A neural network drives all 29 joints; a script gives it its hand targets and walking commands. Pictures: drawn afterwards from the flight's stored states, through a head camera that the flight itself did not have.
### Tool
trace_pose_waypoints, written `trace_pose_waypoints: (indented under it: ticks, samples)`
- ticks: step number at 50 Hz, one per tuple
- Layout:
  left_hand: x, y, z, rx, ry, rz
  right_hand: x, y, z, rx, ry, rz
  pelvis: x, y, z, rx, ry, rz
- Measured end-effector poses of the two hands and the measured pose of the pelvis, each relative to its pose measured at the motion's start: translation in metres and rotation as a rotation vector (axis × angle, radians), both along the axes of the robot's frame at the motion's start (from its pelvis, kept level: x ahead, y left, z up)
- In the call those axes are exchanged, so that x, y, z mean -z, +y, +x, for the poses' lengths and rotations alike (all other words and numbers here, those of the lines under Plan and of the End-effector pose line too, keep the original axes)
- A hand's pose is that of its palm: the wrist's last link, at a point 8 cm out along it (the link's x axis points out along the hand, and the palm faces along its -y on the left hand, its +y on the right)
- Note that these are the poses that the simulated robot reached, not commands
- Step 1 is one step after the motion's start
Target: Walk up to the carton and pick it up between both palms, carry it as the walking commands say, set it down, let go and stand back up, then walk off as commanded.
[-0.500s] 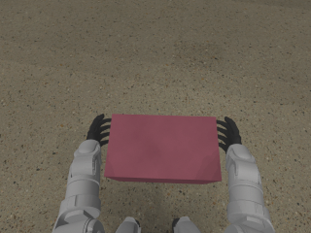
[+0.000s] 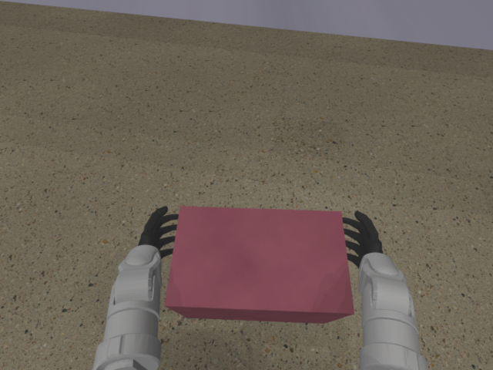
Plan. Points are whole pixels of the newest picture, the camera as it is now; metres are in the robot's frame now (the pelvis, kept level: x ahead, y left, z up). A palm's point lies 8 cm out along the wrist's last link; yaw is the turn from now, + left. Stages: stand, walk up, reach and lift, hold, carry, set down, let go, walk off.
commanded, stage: reach and lift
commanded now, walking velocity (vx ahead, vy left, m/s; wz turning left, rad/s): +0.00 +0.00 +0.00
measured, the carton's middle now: (257, 269) +0.32 -0.01 -0.08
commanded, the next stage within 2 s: hold in 1.60 s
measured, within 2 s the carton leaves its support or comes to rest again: neither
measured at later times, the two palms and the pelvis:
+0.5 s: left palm (138, 243) +0.31 +0.17 +0.05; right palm (384, 250) +0.29 -0.19 +0.06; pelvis +0.01 +0.00 +0.02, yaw +0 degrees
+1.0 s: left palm (130, 246) +0.29 +0.18 +0.07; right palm (382, 246) +0.29 -0.19 +0.07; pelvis +0.01 +0.00 +0.02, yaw +0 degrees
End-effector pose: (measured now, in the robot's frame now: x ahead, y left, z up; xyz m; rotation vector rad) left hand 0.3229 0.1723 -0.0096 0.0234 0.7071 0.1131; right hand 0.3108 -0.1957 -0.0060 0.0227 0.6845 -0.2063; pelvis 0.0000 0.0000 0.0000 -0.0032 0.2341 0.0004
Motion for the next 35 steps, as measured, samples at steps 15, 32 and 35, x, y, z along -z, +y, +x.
trace_pose_waypoints:
  ticks: [15, 32, 35]
  samples:
    - [-0.039, -0.001, -0.011, -0.009, -0.037, 0.01, -0.038, 0.0, -0.01, -0.001, -0.032, -0.002, -0.013, -0.004, 0.01, -0.005, -0.167, 0.002]
    - [-0.077, 0.001, -0.022, -0.023, -0.085, 0.018, -0.076, 0.004, -0.024, 0.014, -0.077, -0.01, -0.018, -0.005, 0.014, -0.006, -0.304, 0.003]
    - [-0.078, 0.002, -0.024, -0.03, -0.081, 0.021, -0.077, 0.005, -0.025, 0.013, -0.073, -0.008, -0.018, -0.004, 0.013, -0.005, -0.313, 0.002]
